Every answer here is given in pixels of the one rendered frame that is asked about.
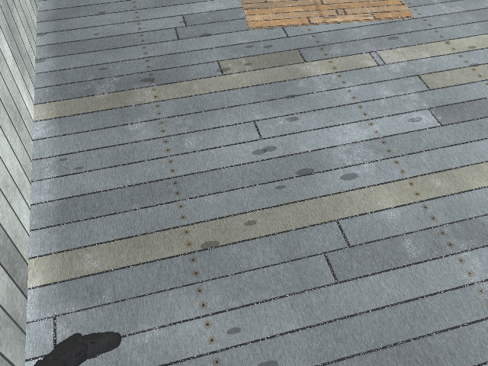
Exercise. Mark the left robot hand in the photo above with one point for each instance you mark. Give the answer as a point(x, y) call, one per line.
point(78, 348)

